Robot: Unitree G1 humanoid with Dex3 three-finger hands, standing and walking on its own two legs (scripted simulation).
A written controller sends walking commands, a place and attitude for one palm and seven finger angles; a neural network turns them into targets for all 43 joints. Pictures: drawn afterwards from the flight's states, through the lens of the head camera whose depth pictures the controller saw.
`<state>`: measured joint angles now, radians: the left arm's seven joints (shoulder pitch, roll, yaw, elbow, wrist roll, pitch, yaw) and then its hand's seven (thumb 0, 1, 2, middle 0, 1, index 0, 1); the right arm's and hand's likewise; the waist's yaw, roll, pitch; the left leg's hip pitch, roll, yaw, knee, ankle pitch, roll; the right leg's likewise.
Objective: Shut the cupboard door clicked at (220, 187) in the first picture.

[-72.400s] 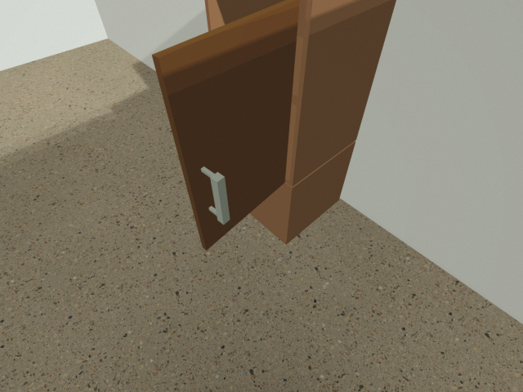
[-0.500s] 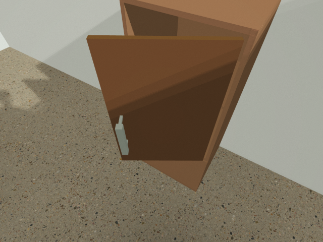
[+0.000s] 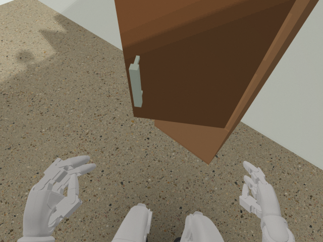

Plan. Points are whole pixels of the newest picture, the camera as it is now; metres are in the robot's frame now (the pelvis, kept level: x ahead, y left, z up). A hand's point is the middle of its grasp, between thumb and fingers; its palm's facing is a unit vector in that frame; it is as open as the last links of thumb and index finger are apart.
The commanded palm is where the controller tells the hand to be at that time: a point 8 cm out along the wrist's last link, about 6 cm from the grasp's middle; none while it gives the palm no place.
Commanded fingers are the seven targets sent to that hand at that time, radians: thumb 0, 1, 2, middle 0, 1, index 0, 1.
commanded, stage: raise the hand and make a fist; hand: left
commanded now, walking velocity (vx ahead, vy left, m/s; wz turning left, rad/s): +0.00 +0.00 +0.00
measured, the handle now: (137, 82) +0.55 +0.15 +0.02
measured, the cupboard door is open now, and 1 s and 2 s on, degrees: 32 32 32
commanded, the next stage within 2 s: bring the fist close to the handle in 1.36 s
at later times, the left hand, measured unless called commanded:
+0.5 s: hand (88, 187) +0.22 +0.19 +0.04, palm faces -0.09 -1.00 -0.02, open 3.4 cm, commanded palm +0.20 +0.25 +0.06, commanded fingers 0.00 0.90 0.90 -1.17 -1.36 -1.17 -1.36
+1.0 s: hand (69, 163) +0.25 +0.23 +0.07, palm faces +0.02 -1.00 -0.05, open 3.2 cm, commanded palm +0.23 +0.28 +0.06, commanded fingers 0.00 0.90 0.90 -1.30 -1.50 -1.30 -1.50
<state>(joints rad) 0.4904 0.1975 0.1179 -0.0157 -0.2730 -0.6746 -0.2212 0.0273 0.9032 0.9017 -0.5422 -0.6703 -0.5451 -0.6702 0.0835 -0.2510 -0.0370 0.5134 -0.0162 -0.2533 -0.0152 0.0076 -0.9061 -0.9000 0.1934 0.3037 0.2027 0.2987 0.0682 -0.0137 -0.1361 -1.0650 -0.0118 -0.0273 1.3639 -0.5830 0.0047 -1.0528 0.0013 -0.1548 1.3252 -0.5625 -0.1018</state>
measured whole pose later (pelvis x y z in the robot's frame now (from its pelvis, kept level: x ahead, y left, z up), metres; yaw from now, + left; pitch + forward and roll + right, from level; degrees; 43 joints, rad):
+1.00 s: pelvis +0.02 +0.04 +0.01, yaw -2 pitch +19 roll -4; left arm 0.39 0.25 0.16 -0.06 -0.27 -0.46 -0.21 0.02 0.90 0.90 -1.29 -1.49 -1.30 -1.49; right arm 0.23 -0.23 0.02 0.48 0.00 -0.15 -0.04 0.01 -0.90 -0.90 0.20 0.30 0.21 0.30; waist 0.01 0.02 -0.18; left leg -1.06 -0.02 0.00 1.31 -0.59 0.07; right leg -1.03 0.00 -0.12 1.24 -0.54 -0.03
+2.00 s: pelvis +0.01 +0.02 +0.01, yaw -1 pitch +21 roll -1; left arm -0.05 0.19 0.07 0.29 -0.16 -0.43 -0.07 0.02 0.90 0.90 -1.30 -1.50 -1.30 -1.50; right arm 0.24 -0.25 0.02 0.54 -0.01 -0.09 -0.01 0.01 -0.90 -0.90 0.20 0.30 0.21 0.30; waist -0.03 0.03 -0.19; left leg -1.10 -0.02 0.01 1.32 -0.58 0.04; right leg -1.10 0.00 -0.11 1.28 -0.55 -0.06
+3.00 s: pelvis +0.01 +0.02 +0.00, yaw -2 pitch +25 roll -1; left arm -0.63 0.19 0.17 0.97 -0.05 -0.62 0.02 0.02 0.90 0.90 -1.30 -1.50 -1.31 -1.50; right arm 0.26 -0.26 -0.01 0.63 -0.04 0.01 0.03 0.00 -0.91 -0.90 0.20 0.30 0.21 0.30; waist -0.11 0.02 -0.18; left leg -1.22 -0.01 0.03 1.35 -0.57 0.05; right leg -1.23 0.01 -0.09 1.31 -0.53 -0.06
